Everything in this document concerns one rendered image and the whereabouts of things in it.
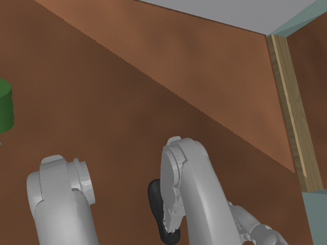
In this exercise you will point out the right robot foot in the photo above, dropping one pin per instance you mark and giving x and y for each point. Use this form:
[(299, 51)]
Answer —
[(157, 208)]

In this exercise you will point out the right robot arm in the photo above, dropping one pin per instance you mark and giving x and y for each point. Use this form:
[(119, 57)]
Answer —
[(264, 235)]

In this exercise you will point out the right robot hand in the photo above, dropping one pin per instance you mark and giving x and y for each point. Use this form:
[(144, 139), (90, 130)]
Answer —
[(244, 220)]

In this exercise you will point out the cup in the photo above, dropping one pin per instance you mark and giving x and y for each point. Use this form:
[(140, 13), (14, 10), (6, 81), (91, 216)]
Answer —
[(6, 106)]

